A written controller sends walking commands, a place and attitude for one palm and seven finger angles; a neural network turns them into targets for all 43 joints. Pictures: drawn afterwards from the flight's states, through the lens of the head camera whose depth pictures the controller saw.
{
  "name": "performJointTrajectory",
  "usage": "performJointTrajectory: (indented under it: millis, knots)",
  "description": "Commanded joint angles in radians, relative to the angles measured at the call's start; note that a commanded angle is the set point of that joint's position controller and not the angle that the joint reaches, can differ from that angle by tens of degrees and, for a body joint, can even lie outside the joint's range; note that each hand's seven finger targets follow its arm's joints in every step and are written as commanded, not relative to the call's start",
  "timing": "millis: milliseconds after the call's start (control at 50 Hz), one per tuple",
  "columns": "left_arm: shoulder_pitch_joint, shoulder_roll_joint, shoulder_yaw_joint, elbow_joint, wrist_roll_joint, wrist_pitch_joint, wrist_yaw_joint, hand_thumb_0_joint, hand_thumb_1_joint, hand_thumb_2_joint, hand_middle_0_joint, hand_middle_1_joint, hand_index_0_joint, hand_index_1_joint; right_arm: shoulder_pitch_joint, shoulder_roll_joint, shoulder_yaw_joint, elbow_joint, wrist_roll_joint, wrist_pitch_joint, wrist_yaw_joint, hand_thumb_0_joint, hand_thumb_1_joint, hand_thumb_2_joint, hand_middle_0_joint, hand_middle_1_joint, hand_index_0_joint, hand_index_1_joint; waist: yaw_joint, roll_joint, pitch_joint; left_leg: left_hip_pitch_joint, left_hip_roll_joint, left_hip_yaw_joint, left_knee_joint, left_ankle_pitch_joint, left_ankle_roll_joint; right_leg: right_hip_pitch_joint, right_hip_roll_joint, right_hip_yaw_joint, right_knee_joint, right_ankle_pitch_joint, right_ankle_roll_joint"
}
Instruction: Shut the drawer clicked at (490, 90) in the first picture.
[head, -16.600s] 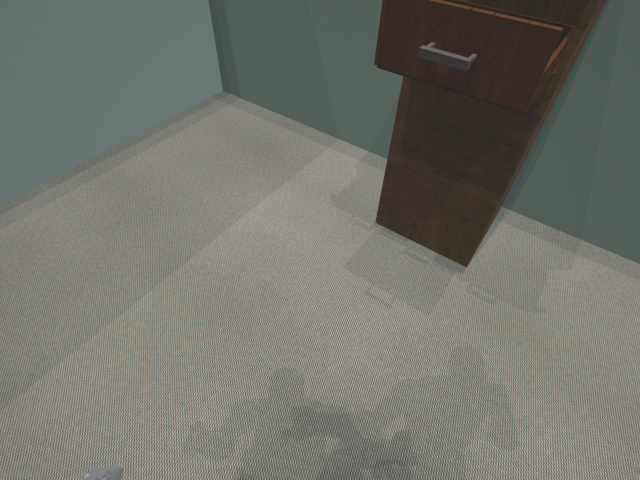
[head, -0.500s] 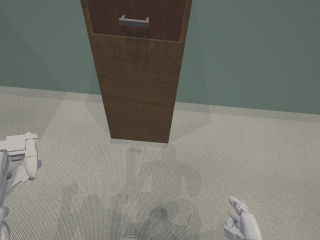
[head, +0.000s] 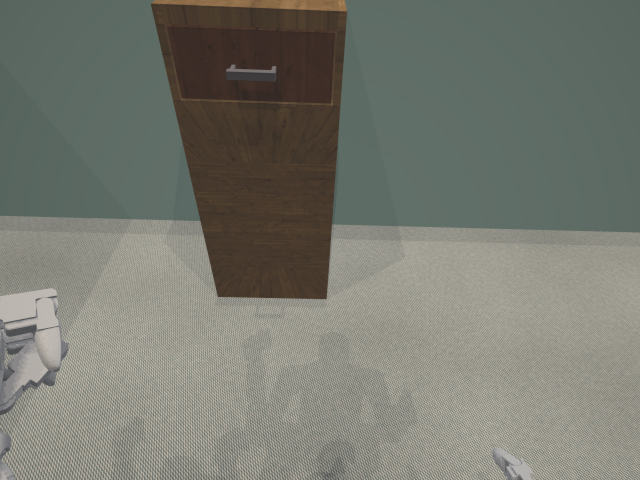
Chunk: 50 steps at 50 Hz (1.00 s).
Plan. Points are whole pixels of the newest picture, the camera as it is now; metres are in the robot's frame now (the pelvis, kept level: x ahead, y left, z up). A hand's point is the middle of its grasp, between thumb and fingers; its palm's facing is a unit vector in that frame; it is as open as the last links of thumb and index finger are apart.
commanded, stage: stop stepping back and stand still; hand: left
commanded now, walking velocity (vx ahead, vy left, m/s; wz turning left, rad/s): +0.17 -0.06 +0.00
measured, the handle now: (252, 71) +0.97 +0.19 +0.14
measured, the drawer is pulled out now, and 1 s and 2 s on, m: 0.00 0.00 0.00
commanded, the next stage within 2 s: let the arm hang, fingers relaxed in 0.34 s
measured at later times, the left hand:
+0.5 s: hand (68, 388) +0.18 +0.25 +0.12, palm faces +0.32 -0.80 -0.50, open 3.2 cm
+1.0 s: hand out of the picture -0.05 +0.26 -0.15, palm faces +0.07 -0.95 -0.31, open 5.1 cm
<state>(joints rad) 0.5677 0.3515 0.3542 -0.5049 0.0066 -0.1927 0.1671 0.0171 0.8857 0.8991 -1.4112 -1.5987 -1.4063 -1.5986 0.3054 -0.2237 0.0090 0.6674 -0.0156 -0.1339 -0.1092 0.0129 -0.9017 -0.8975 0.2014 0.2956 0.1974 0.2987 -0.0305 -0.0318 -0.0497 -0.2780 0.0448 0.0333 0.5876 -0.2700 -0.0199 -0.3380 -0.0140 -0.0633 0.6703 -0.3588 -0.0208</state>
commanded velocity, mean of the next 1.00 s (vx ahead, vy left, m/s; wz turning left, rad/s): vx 0.02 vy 0.01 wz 0.00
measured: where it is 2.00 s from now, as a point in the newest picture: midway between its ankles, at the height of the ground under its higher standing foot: outside the picture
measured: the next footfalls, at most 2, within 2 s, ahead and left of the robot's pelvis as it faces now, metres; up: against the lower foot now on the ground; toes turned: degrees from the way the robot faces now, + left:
none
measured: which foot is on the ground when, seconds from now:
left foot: down 0.00-1.00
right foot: down 0.00-1.00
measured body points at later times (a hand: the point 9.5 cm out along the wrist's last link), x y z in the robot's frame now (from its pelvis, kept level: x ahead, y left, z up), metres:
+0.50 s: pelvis -0.02 +0.00 +0.00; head -0.03 -0.02 +0.45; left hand +0.16 +0.29 +0.15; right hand +0.15 -0.24 -0.10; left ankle +0.02 +0.14 -0.73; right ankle +0.04 -0.09 -0.73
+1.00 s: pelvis -0.02 +0.02 +0.01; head +0.01 +0.02 +0.46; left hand -0.05 +0.31 -0.13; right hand -0.01 -0.25 -0.14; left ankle +0.01 +0.14 -0.73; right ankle +0.04 -0.09 -0.73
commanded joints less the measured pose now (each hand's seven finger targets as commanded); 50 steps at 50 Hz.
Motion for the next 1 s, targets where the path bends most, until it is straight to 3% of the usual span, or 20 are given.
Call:
performJointTrajectory:
  millis: [0,20,40,60,80,100,140,180,220,280,300,340,400,420,460,540,660,800,920,980]
  knots:
    - [-0.041,0.193,0.125,-0.254,0.013,-0.079,0.019,0.0,0.9,0.9,-1.4,-1.6,-1.4,-1.6,-0.151,-0.111,-0.04,-0.19,-0.001,-0.062,0.004,0.0,-0.9,-0.9,0.2,0.3,0.2,0.3,0.025,0.201,0.094,-0.289,0.181,-0.224,-0.352,-0.454,0.129,0.171,0.023,-0.013,-0.012,-0.06,0.012]
    - [-0.015,0.194,0.129,-0.233,0.011,-0.077,0.019,0.0,0.9,0.9,-1.4,-1.6,-1.4,-1.6,-0.145,-0.112,-0.042,-0.19,-0.002,-0.061,0.009,0.0,-0.9,-0.9,0.2,0.3,0.2,0.3,0.027,0.17,0.083,-0.291,0.137,-0.16,-0.275,-0.404,0.107,0.2,0.012,0.008,-0.093,-0.074,0.0]
    - [-0.011,0.202,0.135,-0.216,0.008,-0.076,0.018,0.0,0.9,0.9,-1.4,-1.6,-1.4,-1.6,-0.145,-0.107,-0.046,-0.19,-0.006,-0.056,0.012,0.0,-0.9,-0.9,0.2,0.3,0.2,0.3,0.027,0.067,0.09,-0.301,0.061,-0.079,-0.123,-0.358,0.079,0.169,-0.041,0.117,-0.207,-0.156,-0.036]
    - [0.004,0.214,0.145,-0.192,-0.001,-0.071,0.014,0.0,0.9,0.9,-1.4,-1.6,-1.4,-1.6,-0.145,-0.092,-0.051,-0.19,-0.006,-0.049,0.016,0.0,-0.9,-0.9,0.2,0.3,0.2,0.3,0.038,-0.132,0.083,-0.31,-0.031,0.005,0.15,-0.279,0.046,0.092,-0.174,0.371,-0.38,-0.387,-0.107]
    - [-0.007,0.215,0.148,-0.202,-0.01,-0.065,0.015,0.0,0.9,0.9,-1.4,-1.6,-1.4,-1.6,-0.15,-0.093,-0.054,-0.182,0.0,-0.052,0.024,0.0,-0.9,-0.9,0.2,0.3,0.2,0.3,0.046,-0.217,0.067,-0.314,-0.058,0.022,0.413,-0.209,0.032,0.048,-0.327,0.59,-0.503,-0.442,-0.184]
    - [-0.057,0.231,0.157,-0.236,-0.013,-0.081,0.012,0.0,0.9,0.9,-1.4,-1.6,-1.4,-1.6,-0.139,-0.092,-0.049,-0.166,-0.007,-0.056,0.027,0.0,-0.9,-0.9,0.2,0.3,0.2,0.3,0.024,-0.15,0.044,-0.318,-0.027,-0.021,0.527,-0.17,0.03,0.048,-0.346,0.579,-0.497,-0.346,-0.204]
    - [-0.034,0.199,0.141,-0.2,-0.015,-0.083,0.01,0.0,0.9,0.9,-1.4,-1.6,-1.4,-1.6,-0.11,-0.071,-0.031,-0.152,-0.009,-0.054,0.03,0.0,-0.9,-0.9,0.2,0.3,0.2,0.3,0.01,-0.076,0.032,-0.195,0.027,-0.032,0.369,-0.149,0.032,-0.035,-0.296,0.369,-0.441,-0.241,-0.161]
    - [-0.032,0.174,0.112,-0.191,-0.015,-0.079,0.01,0.0,0.9,0.9,-1.4,-1.6,-1.4,-1.6,-0.141,-0.064,-0.023,-0.157,-0.006,-0.057,0.017,0.0,-0.9,-0.9,0.2,0.3,0.2,0.3,0.018,-0.115,0.043,-0.031,0.02,0.009,0.152,-0.125,0.046,-0.119,-0.247,0.258,-0.412,-0.216,-0.118]
    - [-0.037,0.17,0.107,-0.194,-0.016,-0.08,0.015,0.0,0.9,0.9,-1.4,-1.6,-1.4,-1.6,-0.127,-0.073,-0.02,-0.143,-0.014,-0.066,0.006,0.0,-0.9,-0.9,0.2,0.3,0.2,0.3,0.014,-0.022,0.043,0.087,-0.012,0.048,-0.059,-0.097,0.054,-0.137,-0.189,0.211,-0.373,-0.266,-0.076]
    - [-0.057,0.159,0.097,-0.246,-0.018,-0.097,0.016,0.0,0.9,0.9,-1.4,-1.6,-1.4,-1.6,-0.143,-0.111,-0.035,-0.183,-0.003,-0.075,0.002,0.0,-0.9,-0.9,0.2,0.3,0.2,0.3,0.028,0.183,0.036,0.031,0.147,-0.196,-0.259,-0.099,0.117,-0.026,-0.038,0.1,-0.126,0.002,0.006]
    - [-0.043,0.177,0.121,-0.234,-0.019,-0.1,0.015,0.0,0.9,0.9,-1.4,-1.6,-1.4,-1.6,-0.145,-0.105,-0.034,-0.174,0.009,-0.074,0.005,0.0,-0.9,-0.9,0.2,0.3,0.2,0.3,0.033,0.178,0.012,-0.042,0.16,-0.187,-0.278,-0.164,0.11,0.042,-0.03,0.081,-0.118,0.011,0.024]
    - [-0.043,0.162,0.113,-0.202,-0.009,-0.091,0.01,0.0,0.9,0.9,-1.4,-1.6,-1.4,-1.6,-0.146,-0.094,-0.031,-0.178,0.014,-0.069,0.01,0.0,-0.9,-0.9,0.2,0.3,0.2,0.3,0.027,0.105,0.088,-0.149,0.104,-0.117,-0.26,-0.256,0.086,0.066,-0.044,0.118,-0.196,-0.034,0.017]
    - [-0.069,0.178,0.108,-0.214,-0.01,-0.088,0.006,0.0,0.9,0.9,-1.4,-1.6,-1.4,-1.6,-0.146,-0.082,-0.031,-0.173,0.007,-0.074,0.018,0.0,-0.9,-0.9,0.2,0.3,0.2,0.3,0.023,-0.032,0.078,-0.048,0.011,-0.013,-0.066,-0.1,0.054,-0.024,-0.135,0.229,-0.352,-0.099,-0.023]
    - [-0.164,0.121,-0.23,0.614,0.057,0.098,-0.149,0.0,0.9,0.9,-1.4,-1.6,-1.4,-1.6,-0.169,-0.304,-0.109,0.062,-0.002,-0.052,0.118,0.0,-0.9,-0.9,0.2,0.3,0.2,0.3,-0.033,0.009,0.065,-0.047,0.046,-0.054,0.119,0.121,0.049,-0.111,-0.212,0.168,-0.182,0.286,-0.053]
    - [-0.186,0.048,-0.224,0.655,0.035,0.182,-0.169,0.0,0.9,0.9,-1.32,-1.513,-1.32,-1.513,-0.08,-0.189,-0.087,0.045,0.008,0.048,0.12,0.0,-0.9,-0.9,0.2,0.3,0.2,0.3,-0.007,-0.025,-0.028,-0.035,0.052,-0.087,0.046,0.094,0.043,-0.074,-0.159,0.108,-0.164,0.14,-0.05]
    - [-0.324,0.103,-0.249,0.872,0.034,0.192,-0.169,0.0,0.9,0.9,-1.16,-1.34,-1.16,-1.34,-0.102,-0.212,-0.069,0.048,-0.011,0.109,0.117,0.0,-0.9,-0.9,0.2,0.3,0.2,0.3,0.004,-0.161,0.025,-0.058,0.019,-0.092,0.04,0.082,0.062,-0.05,-0.166,0.117,-0.222,0.053,-0.069]
    - [-0.405,0.117,-0.289,1.228,0.019,0.197,-0.161,0.0,0.9,0.9,-0.92,-1.08,-0.92,-1.08,-0.154,-0.221,-0.048,0.151,-0.021,0.133,0.117,0.0,-0.9,-0.9,0.2,0.3,0.2,0.3,0.036,0.13,0.075,-0.123,0.057,-0.152,-0.194,-0.062,0.065,0.075,-0.102,0.108,-0.254,-0.073,-0.042]
    - [-0.371,0.098,-0.287,1.465,0.013,0.177,-0.16,0.0,0.9,0.9,-0.64,-0.777,-0.64,-0.777,-0.079,-0.19,-0.052,0.285,-0.012,0.133,0.099,0.0,-0.9,-0.9,0.2,0.3,0.2,0.3,0.035,0.146,0.012,-0.024,0.054,-0.117,-0.237,-0.095,0.056,0.144,-0.116,0.111,-0.343,-0.03,-0.056]
    - [-0.392,0.121,-0.292,1.566,0.009,0.175,-0.158,0.0,0.9,0.9,-0.4,-0.517,-0.4,-0.517,-0.044,-0.205,-0.062,0.365,-0.006,0.136,0.094,0.0,-0.9,-0.9,0.2,0.3,0.2,0.3,0.026,0.055,0.075,0.029,0.059,-0.103,-0.243,-0.047,0.056,0.101,-0.126,0.103,-0.393,-0.042,-0.056]
    - [-0.401,0.134,-0.293,1.593,0.009,0.175,-0.156,0.0,0.9,0.9,-0.28,-0.387,-0.28,-0.387,-0.053,-0.221,-0.064,0.384,-0.004,0.135,0.094,0.0,-0.9,-0.9,0.2,0.3,0.2,0.3,0.028,0.073,0.083,0.036,0.069,-0.112,-0.268,-0.045,0.058,0.107,-0.121,0.098,-0.387,-0.031,-0.051]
